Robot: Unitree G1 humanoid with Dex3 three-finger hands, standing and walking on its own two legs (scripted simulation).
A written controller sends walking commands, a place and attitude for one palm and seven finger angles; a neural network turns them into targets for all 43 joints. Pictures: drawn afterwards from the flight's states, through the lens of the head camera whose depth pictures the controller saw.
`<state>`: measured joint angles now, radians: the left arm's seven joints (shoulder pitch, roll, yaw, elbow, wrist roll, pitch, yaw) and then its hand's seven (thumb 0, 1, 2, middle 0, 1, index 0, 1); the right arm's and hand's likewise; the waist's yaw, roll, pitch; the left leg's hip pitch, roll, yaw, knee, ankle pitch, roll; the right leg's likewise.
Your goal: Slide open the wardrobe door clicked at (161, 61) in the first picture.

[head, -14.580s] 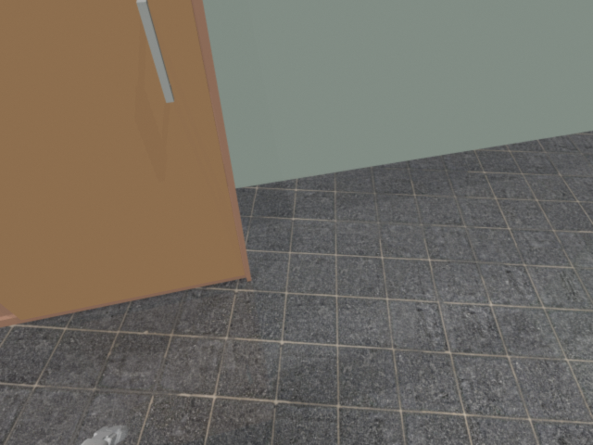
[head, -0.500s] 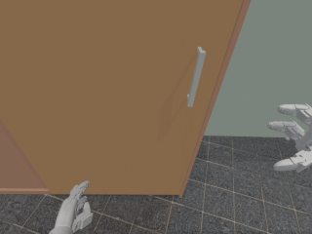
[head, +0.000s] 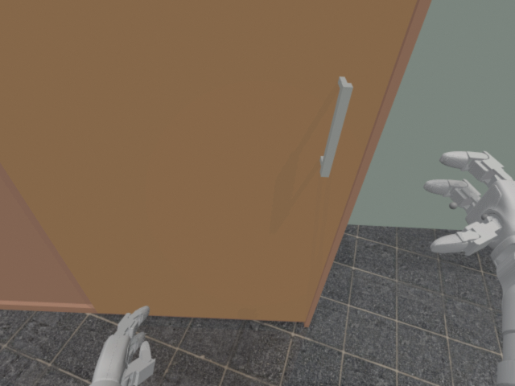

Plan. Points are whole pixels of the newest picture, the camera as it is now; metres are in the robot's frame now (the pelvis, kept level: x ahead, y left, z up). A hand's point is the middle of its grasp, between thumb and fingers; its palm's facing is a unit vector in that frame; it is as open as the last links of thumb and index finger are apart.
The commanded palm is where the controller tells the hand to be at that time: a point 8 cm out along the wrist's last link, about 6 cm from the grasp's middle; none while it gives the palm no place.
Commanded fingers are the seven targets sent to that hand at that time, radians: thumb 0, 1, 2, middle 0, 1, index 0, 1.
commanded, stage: move the hooked fingers beside the handle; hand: right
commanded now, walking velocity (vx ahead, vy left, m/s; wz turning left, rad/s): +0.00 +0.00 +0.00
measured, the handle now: (333, 129) +0.54 -0.12 +0.16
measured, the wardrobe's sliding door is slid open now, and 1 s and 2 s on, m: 0.00 0.00 0.00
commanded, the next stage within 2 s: none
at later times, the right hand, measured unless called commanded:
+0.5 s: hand (424, 186) +0.37 -0.23 +0.17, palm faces +0.03 +1.00 -0.01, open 14.0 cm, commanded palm +0.35 -0.28 +0.18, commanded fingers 0.00 0.50 -0.30 0.30 1.20 0.30 1.20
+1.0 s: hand (391, 158) +0.43 -0.20 +0.18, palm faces +0.01 +1.00 +0.01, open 14.0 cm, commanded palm +0.42 -0.25 +0.17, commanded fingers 0.00 0.50 -0.30 0.30 1.20 0.30 1.20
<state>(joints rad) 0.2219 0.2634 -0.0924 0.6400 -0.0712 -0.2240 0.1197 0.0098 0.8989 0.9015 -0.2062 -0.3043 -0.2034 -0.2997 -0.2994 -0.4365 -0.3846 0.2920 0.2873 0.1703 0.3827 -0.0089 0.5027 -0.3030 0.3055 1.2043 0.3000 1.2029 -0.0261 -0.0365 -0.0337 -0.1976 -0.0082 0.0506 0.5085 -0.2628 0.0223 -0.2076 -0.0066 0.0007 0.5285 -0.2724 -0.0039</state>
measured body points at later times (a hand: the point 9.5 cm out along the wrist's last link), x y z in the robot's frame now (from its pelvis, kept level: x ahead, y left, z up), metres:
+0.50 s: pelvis +0.01 -0.01 +0.00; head -0.01 +0.00 +0.45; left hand +0.17 +0.23 -0.08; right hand +0.36 -0.29 +0.18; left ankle +0.01 +0.10 -0.74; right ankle +0.01 -0.12 -0.74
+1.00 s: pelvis +0.02 -0.01 +0.00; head +0.01 -0.01 +0.45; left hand +0.12 +0.25 -0.10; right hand +0.43 -0.25 +0.18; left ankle +0.01 +0.10 -0.74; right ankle +0.01 -0.12 -0.74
